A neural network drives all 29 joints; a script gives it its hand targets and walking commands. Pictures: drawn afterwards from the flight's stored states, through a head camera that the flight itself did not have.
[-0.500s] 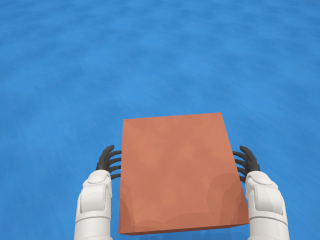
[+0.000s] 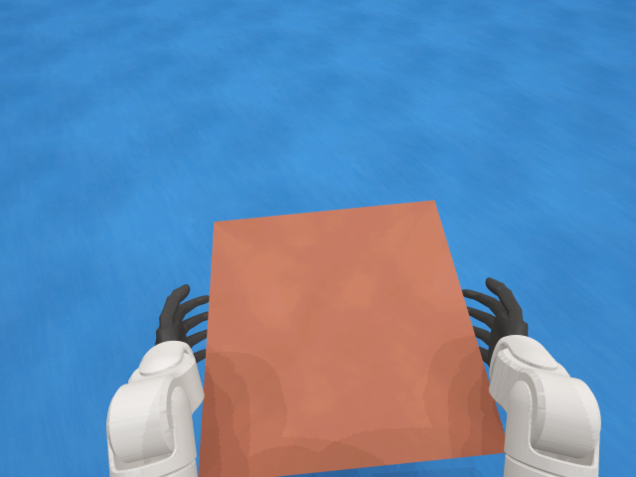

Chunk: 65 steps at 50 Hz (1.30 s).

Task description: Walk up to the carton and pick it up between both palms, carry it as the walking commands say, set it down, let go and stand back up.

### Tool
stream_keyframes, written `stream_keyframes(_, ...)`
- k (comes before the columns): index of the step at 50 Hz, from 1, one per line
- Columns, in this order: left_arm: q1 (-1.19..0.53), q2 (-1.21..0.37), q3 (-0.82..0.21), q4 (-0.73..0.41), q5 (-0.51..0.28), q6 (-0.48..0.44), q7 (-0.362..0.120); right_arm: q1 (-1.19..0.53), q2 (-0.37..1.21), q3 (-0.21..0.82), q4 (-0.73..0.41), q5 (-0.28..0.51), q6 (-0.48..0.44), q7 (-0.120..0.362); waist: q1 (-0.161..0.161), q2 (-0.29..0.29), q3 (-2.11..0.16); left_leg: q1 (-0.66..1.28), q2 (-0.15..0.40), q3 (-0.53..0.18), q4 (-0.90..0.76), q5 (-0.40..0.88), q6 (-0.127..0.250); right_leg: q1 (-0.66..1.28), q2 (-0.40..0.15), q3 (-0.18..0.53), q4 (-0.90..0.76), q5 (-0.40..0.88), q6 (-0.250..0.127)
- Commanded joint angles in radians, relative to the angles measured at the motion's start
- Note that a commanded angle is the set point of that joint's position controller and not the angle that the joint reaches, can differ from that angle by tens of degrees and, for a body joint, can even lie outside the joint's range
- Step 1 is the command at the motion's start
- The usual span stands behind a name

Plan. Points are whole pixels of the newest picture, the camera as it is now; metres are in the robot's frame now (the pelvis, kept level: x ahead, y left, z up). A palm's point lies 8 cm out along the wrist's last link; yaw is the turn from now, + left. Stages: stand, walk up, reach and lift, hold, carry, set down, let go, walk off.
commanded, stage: carry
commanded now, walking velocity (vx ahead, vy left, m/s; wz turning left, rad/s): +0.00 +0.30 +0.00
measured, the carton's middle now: (337, 341) +0.29 +0.01 +0.01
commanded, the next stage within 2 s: none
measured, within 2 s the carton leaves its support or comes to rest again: neither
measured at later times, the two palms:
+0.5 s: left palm (5, 377) +0.19 +0.34 +0.10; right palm (373, 385) +0.19 -0.02 +0.11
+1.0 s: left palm out of the picture +0.13 +0.47 +0.11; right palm (224, 475) +0.11 +0.11 +0.10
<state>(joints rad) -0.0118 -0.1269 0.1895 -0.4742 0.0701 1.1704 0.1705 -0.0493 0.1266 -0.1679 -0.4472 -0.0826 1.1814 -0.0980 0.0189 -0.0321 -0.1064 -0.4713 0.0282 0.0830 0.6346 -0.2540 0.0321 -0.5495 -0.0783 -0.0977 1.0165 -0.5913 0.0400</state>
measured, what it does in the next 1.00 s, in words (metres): steps to the left: right foot, then left foot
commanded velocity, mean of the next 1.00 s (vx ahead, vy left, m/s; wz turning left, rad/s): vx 0.00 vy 0.29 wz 0.00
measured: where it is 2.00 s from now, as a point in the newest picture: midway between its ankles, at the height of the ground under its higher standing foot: outside the picture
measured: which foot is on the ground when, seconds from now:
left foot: down 0.00-0.12, up 0.14-0.48, down 0.50-0.80, up 0.82-1.00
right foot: up 0.00-0.08, down 0.10-0.50, up 0.52-0.78, down 0.80-1.00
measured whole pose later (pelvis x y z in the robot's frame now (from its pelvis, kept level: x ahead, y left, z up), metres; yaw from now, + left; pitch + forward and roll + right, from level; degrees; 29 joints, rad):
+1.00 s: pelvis -0.10 +0.31 +0.02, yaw +0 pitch +1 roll +4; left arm 0.04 -0.13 0.16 -0.47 0.08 1.14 0.12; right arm 0.01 0.13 -0.16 -0.57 -0.09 1.23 -0.12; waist -0.04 0.00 -0.07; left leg -0.61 0.03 -0.01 1.05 -0.28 -0.02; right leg -0.34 -0.18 -0.10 0.57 -0.25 0.03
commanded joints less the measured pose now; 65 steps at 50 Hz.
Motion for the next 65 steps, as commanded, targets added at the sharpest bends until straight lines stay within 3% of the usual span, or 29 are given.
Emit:
stream_keyframes(1,-0.583,-0.884,-0.872,-0.192,-0.459,0.017,-0.296,-0.442,0.845,0.739,-0.182,0.36,-0.008,0.206,-0.04,0.207,-0.353,0.252,0.182,-0.118,-0.112,0.439,0.151,0.084,0.026,-0.04,-0.14,0.118,-0.052)
stream_keyframes(3,-0.512,-0.869,-0.844,-0.17,-0.441,0.019,-0.291,-0.419,0.825,0.761,-0.206,0.365,-0.004,0.199,-0.019,0.158,-0.343,0.18,0.145,-0.102,-0.085,0.324,0.129,0.242,0.022,-0.04,-0.437,0.278,-0.072)
stream_keyframes(4,-0.48,-0.859,-0.819,-0.146,-0.432,0.02,-0.294,-0.43,0.815,0.772,-0.221,0.366,-0.001,0.193,-0.005,0.065,-0.34,0.052,0.115,-0.088,-0.04,0.247,0.097,0.395,-0.064,0.061,-0.539,0.346,-0.087)
stream_keyframes(6,-0.429,-0.806,-0.778,-0.1,-0.41,0.025,-0.294,-0.428,0.784,0.784,-0.224,0.359,0.011,0.183,-0.022,-0.315,-0.323,-0.314,0.008,-0.078,0.343,-0.206,0.004,0.565,-0.515,0.627,-0.705,0.565,-0.219)
stream_keyframes(7,-0.397,-0.789,-0.759,-0.061,-0.393,0.029,-0.295,-0.439,0.764,0.786,-0.199,0.355,0.019,0.178,-0.017,-0.197,-0.28,-0.333,0.018,-0.184,0.468,-0.176,0.008,0.507,-0.509,0.573,-0.729,0.498,-0.233)
stream_keyframes(9,-0.384,-0.791,-0.736,-0.072,-0.371,0.025,-0.295,-0.494,0.772,0.825,-0.219,0.378,0.031,0.182,-0.014,-0.111,-0.198,-0.259,0.029,-0.197,0.558,-0.083,-0.009,0.377,-0.401,0.407,-0.723,0.366,-0.207)
stream_keyframes(11,-0.433,-0.818,-0.738,-0.098,-0.374,0.018,-0.292,-0.539,0.803,0.843,-0.22,0.401,0.036,0.197,-0.018,-0.132,-0.134,-0.243,0.025,-0.156,0.51,-0.065,-0.032,0.295,-0.333,0.303,-0.734,0.295,-0.166)
stream_keyframes(15,-0.461,-0.807,-0.75,-0.143,-0.389,0.023,-0.293,-0.471,0.827,0.836,-0.183,0.382,0.04,0.189,-0.019,-0.196,-0.165,-0.165,0.011,-0.04,0.338,-0.034,-0.066,0.359,-0.257,0.113,-0.669,0.574,-0.11)
stream_keyframes(22,-0.367,-0.746,-0.723,-0.088,-0.351,0.054,-0.275,-0.383,0.767,0.769,-0.131,0.376,0.066,0.188,-0.015,-0.261,-0.205,0.092,0.004,0.019,-0.119,-0.04,-0.063,0.28,-0.277,0.092,-0.592,0.383,-0.073)
stream_keyframes(24,-0.39,-0.759,-0.742,-0.098,-0.352,0.058,-0.275,-0.367,0.77,0.748,-0.109,0.372,0.065,0.197,-0.023,-0.012,-0.279,0.287,0.06,-0.06,-0.298,-0.016,-0.033,0.184,-0.177,0.004,-0.359,0.304,-0.019)
stream_keyframes(25,-0.409,-0.753,-0.746,-0.108,-0.35,0.061,-0.275,-0.375,0.756,0.741,-0.103,0.369,0.062,0.204,-0.03,0.295,-0.256,0.378,0.278,-0.325,-0.317,0.224,0.028,-0.069,-0.055,-0.083,-0.144,0.022,0.026)
stream_keyframes(26,-0.455,-0.774,-0.767,-0.125,-0.356,0.059,-0.276,-0.373,0.79,0.739,-0.099,0.377,0.057,0.213,-0.022,0.353,-0.222,0.309,0.323,-0.336,-0.29,0.31,0.079,-0.126,-0.021,-0.034,0.034,-0.1,0.015)
stream_keyframes(27,-0.467,-0.798,-0.796,-0.12,-0.368,0.058,-0.279,-0.38,0.801,0.742,-0.116,0.375,0.049,0.218,-0.036,0.314,-0.222,0.24,0.309,-0.266,-0.291,0.212,0.132,-0.11,-0.02,0.007,0.13,-0.091,0.009)
stream_keyframes(31,-0.628,-0.924,-0.917,-0.221,-0.461,0.026,-0.308,-0.448,0.859,0.721,-0.193,0.366,-0.009,0.225,-0.031,0.302,-0.232,0.215,0.16,-0.092,-0.223,0.192,0.092,-0.07,-0.012,0.0,0.121,0.101,-0.019)
stream_keyframes(37,-0.447,-0.851,-0.848,-0.164,-0.408,0.007,-0.297,-0.353,0.813,0.773,-0.195,0.356,-0.019,0.212,-0.024,0.164,-0.354,0.238,0.177,-0.139,-0.169,0.195,0.146,0.22,0.027,-0.041,-0.389,0.189,-0.057)
stream_keyframes(38,-0.414,-0.832,-0.822,-0.14,-0.399,0.01,-0.298,-0.334,0.8,0.783,-0.185,0.355,-0.012,0.206,-0.007,0.109,-0.337,0.159,0.158,-0.131,-0.137,0.217,0.119,0.333,-0.017,0.006,-0.578,0.292,-0.071)
stream_keyframes(39,-0.379,-0.808,-0.795,-0.111,-0.389,0.01,-0.302,-0.344,0.779,0.788,-0.183,0.351,-0.007,0.201,0.011,-0.016,-0.334,-0.028,0.119,-0.102,-0.033,0.194,0.066,0.528,-0.168,0.18,-0.645,0.364,-0.089)
stream_keyframes(40,-0.364,-0.786,-0.766,-0.076,-0.383,0.014,-0.306,-0.361,0.77,0.791,-0.201,0.348,-0.001,0.193,-0.01,-0.331,-0.335,-0.272,0.039,-0.054,0.188,-0.123,0.003,0.645,-0.497,0.558,-0.672,0.657,-0.159)
stream_keyframes(42,-0.332,-0.808,-0.727,-0.024,-0.352,0.006,-0.314,-0.456,0.769,0.833,-0.225,0.365,0.005,0.196,0.004,-0.222,-0.239,-0.358,0.02,-0.213,0.463,-0.171,0.002,0.568,-0.498,0.432,-0.633,0.799,-0.244)
stream_keyframes(43,-0.342,-0.812,-0.726,-0.037,-0.358,0.009,-0.317,-0.481,0.784,0.834,-0.217,0.377,0.008,0.197,-0.007,-0.12,-0.182,-0.305,0.037,-0.197,0.49,-0.089,-0.015,0.483,-0.406,0.31,-0.646,0.695,-0.18)
stream_keyframes(45,-0.381,-0.836,-0.728,-0.088,-0.365,-0.006,-0.317,-0.531,0.82,0.862,-0.242,0.411,0.007,0.211,-0.013,-0.13,-0.12,-0.275,0.009,-0.143,0.49,-0.051,-0.041,0.373,-0.318,0.227,-0.661,0.608,-0.133)
stream_keyframes(53,-0.366,-0.764,-0.729,-0.127,-0.363,0.018,-0.295,-0.416,0.793,0.834,-0.188,0.397,0.042,0.198,-0.012,-0.302,-0.154,0.022,0.017,0.018,0.128,-0.049,-0.096,0.246,-0.226,0.008,-0.648,0.337,-0.059)
stream_keyframes(55,-0.36,-0.767,-0.733,-0.108,-0.351,0.028,-0.289,-0.388,0.782,0.806,-0.157,0.396,0.049,0.2,-0.019,-0.245,-0.179,0.119,-0.001,0.048,-0.079,0.01,-0.095,0.247,-0.219,0.001,-0.55,0.371,-0.051)
stream_keyframes(56,-0.36,-0.769,-0.741,-0.114,-0.349,0.032,-0.287,-0.379,0.772,0.791,-0.151,0.395,0.05,0.202,-0.023,-0.139,-0.229,0.202,-0.011,0.04,-0.172,0.003,-0.092,0.248,-0.169,-0.034,-0.441,0.39,-0.032)
stream_keyframes(57,-0.384,-0.771,-0.755,-0.128,-0.353,0.035,-0.284,-0.38,0.775,0.775,-0.144,0.394,0.049,0.21,-0.031,0.033,-0.265,0.31,0.084,-0.066,-0.256,0.127,-0.079,0.166,-0.128,-0.065,-0.334,0.25,0.006)
stream_keyframes(58,-0.39,-0.763,-0.766,-0.147,-0.358,0.04,-0.282,-0.349,0.756,0.757,-0.123,0.387,0.047,0.214,-0.028,0.328,-0.278,0.393,0.31,-0.361,-0.274,0.419,-0.018,-0.016,-0.032,-0.092,-0.17,0.02,0.055)
stream_keyframes(60,-0.423,-0.814,-0.803,-0.128,-0.368,0.039,-0.282,-0.343,0.788,0.75,-0.113,0.38,0.043,0.228,-0.013,0.302,-0.27,0.302,0.378,-0.336,-0.263,0.456,0.051,-0.01,-0.054,0.023,-0.021,-0.035,0.04)
stream_keyframes(62,-0.505,-0.886,-0.87,-0.152,-0.405,0.035,-0.287,-0.358,0.822,0.721,-0.13,0.376,0.018,0.235,-0.027,0.323,-0.267,0.367,0.28,-0.225,-0.204,0.517,0.061,-0.066,-0.033,0.018,0.025,0.044,0.033)
stream_keyframes(65,-0.635,-0.959,-0.96,-0.256,-0.465,0.01,-0.305,-0.381,0.871,0.69,-0.161,0.355,-0.032,0.237,-0.03,0.391,-0.287,0.284,0.228,-0.169,-0.242,0.263,0.048,0.013,-0.022,0.008,-0.004,0.111,0.016)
